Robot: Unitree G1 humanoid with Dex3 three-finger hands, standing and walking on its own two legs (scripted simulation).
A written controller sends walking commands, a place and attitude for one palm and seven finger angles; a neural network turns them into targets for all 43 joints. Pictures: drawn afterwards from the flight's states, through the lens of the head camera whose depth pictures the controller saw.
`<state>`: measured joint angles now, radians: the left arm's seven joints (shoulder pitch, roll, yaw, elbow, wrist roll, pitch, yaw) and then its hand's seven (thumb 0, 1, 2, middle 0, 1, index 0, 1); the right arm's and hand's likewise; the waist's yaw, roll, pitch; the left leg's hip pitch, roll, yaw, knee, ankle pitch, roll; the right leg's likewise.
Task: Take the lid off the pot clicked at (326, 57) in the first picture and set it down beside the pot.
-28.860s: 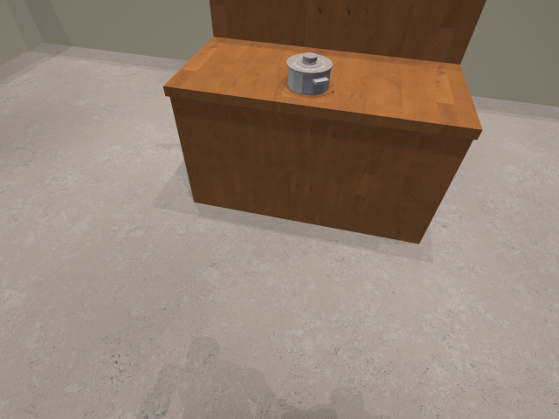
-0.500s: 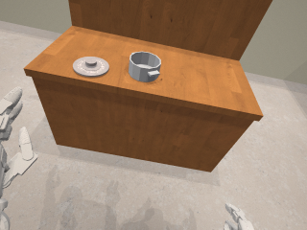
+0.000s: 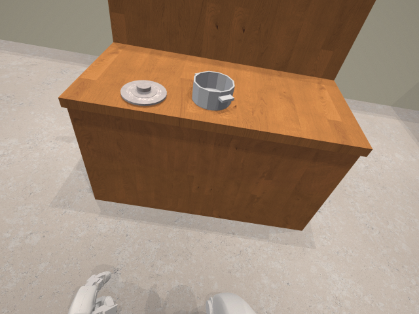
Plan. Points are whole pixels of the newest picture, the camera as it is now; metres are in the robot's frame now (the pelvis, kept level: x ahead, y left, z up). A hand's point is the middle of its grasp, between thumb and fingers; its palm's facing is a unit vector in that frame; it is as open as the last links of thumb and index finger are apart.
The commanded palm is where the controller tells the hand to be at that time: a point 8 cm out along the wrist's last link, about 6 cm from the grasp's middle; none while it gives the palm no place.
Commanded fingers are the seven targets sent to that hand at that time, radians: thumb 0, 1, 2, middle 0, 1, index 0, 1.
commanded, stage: stop stepping back and stand still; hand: left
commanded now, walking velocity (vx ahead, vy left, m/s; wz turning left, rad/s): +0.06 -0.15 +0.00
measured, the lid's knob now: (143, 86) +0.89 +0.19 -0.03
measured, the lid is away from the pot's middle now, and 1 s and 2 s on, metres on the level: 0.26 0.26 0.26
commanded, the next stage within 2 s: let the arm hang, fingers relaxed in 0.88 s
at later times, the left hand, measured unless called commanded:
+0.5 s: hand (137, 274) +0.25 +0.13 -0.12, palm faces -0.07 -0.97 -0.23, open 7.3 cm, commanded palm none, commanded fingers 0.00 0.90 0.90 -0.20 -0.30 -0.20 -0.30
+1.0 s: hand (131, 275) +0.25 +0.14 -0.12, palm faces +0.00 -0.97 -0.26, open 7.4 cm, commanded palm none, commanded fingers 0.00 0.90 0.90 -0.20 -0.30 -0.20 -0.30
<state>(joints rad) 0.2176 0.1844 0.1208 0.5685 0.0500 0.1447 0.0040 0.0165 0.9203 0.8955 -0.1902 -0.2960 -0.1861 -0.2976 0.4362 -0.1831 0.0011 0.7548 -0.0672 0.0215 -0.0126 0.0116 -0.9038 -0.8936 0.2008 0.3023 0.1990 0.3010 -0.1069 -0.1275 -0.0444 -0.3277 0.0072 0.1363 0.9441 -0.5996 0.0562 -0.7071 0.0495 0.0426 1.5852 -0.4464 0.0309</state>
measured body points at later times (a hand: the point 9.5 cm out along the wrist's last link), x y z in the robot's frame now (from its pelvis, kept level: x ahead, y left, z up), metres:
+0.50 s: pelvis +0.13 -0.05 +0.04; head +0.17 -0.05 +0.49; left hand +0.25 +0.18 -0.10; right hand +0.09 -0.28 -0.10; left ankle +0.09 +0.08 -0.66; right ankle +0.14 -0.18 -0.68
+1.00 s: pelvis +0.16 -0.05 +0.05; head +0.21 -0.05 +0.49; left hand +0.25 +0.19 -0.10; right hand +0.21 -0.30 -0.10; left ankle +0.13 +0.08 -0.68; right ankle +0.14 -0.18 -0.68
